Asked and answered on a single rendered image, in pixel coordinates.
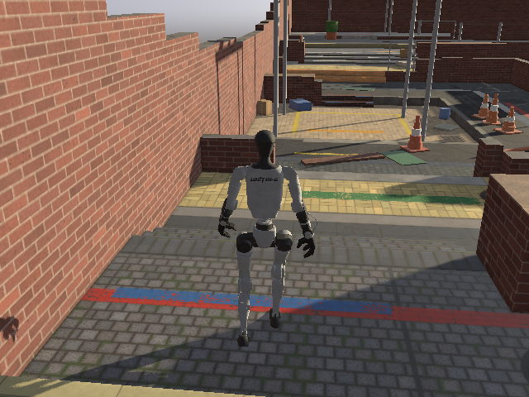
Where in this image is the left robot upper arm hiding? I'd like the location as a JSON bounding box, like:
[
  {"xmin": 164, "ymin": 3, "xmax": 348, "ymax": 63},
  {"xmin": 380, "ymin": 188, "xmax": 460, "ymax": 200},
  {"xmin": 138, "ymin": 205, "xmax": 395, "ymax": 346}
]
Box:
[{"xmin": 225, "ymin": 165, "xmax": 248, "ymax": 211}]

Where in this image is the right robot hand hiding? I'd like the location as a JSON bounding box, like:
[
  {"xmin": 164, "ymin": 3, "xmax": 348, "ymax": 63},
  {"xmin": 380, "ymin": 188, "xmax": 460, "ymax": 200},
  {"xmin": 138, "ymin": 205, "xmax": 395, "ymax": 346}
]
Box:
[{"xmin": 297, "ymin": 236, "xmax": 316, "ymax": 258}]

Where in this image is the robot left thigh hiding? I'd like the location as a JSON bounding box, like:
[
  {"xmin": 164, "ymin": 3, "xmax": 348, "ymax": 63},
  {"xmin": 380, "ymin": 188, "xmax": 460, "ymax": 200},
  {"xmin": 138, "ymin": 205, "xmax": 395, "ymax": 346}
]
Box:
[{"xmin": 236, "ymin": 232, "xmax": 253, "ymax": 293}]

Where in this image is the humanoid robot torso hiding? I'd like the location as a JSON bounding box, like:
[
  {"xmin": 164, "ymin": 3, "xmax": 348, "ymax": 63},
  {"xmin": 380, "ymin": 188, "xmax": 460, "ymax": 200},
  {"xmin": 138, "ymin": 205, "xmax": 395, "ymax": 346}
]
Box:
[{"xmin": 245, "ymin": 162, "xmax": 284, "ymax": 248}]

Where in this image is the left robot hand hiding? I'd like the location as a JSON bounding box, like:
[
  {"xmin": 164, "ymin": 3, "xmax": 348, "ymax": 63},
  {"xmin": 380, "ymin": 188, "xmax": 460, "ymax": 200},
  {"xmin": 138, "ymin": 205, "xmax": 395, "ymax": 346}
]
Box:
[{"xmin": 217, "ymin": 222, "xmax": 237, "ymax": 237}]

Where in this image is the right robot upper arm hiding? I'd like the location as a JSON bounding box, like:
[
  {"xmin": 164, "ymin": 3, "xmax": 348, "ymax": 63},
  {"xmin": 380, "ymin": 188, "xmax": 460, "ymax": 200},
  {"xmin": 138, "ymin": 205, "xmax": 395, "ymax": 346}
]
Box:
[{"xmin": 282, "ymin": 166, "xmax": 304, "ymax": 213}]

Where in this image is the robot right forearm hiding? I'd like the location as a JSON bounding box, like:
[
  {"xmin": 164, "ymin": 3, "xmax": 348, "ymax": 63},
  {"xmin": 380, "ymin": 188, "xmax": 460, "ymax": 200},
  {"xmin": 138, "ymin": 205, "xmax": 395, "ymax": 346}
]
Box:
[{"xmin": 296, "ymin": 200, "xmax": 314, "ymax": 239}]

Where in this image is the robot left forearm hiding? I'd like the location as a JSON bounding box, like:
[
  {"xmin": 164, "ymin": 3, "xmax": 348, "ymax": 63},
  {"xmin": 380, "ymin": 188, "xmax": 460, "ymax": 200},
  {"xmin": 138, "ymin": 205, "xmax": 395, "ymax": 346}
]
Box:
[{"xmin": 219, "ymin": 198, "xmax": 233, "ymax": 226}]

